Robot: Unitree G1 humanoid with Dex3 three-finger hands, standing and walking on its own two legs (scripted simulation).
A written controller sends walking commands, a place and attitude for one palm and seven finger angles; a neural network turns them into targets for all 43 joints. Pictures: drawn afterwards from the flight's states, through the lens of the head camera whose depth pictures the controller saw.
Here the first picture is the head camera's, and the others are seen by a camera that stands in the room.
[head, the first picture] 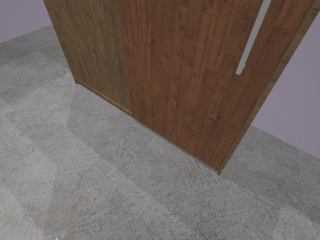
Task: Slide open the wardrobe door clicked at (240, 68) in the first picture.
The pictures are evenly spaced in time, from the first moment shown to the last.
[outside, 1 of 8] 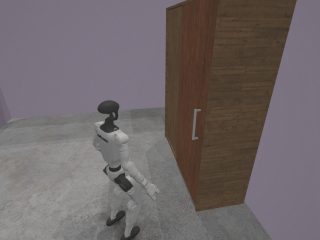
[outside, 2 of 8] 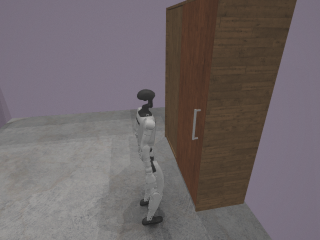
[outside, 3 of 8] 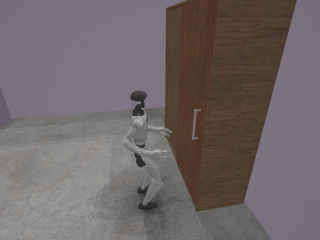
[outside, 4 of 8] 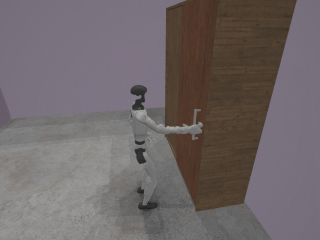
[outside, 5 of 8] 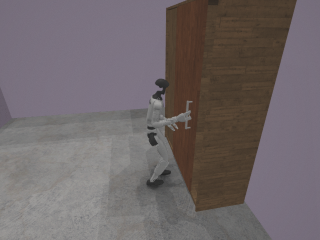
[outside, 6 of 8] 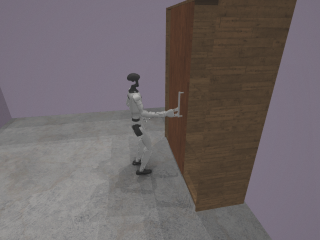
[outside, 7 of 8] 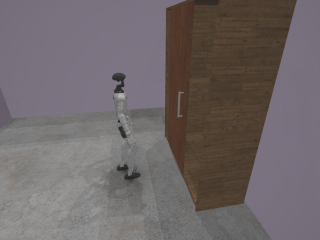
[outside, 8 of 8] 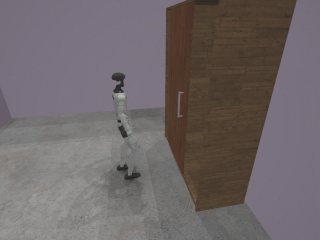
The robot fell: no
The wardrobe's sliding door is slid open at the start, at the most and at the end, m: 0.00 0.50 0.50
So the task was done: yes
